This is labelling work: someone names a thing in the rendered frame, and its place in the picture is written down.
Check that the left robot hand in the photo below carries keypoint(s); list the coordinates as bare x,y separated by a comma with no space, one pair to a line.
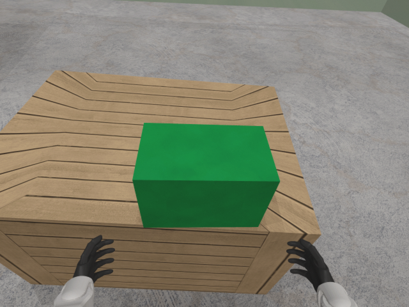
87,265

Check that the pedestal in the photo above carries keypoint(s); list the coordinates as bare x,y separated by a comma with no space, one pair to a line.
67,161

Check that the carton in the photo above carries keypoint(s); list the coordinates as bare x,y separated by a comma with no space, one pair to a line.
194,175

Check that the right robot forearm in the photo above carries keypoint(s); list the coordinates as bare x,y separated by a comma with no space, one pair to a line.
332,294

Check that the right robot hand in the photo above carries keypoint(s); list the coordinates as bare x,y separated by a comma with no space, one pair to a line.
317,270

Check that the left robot forearm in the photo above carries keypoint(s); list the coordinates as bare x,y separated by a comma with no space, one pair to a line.
77,292

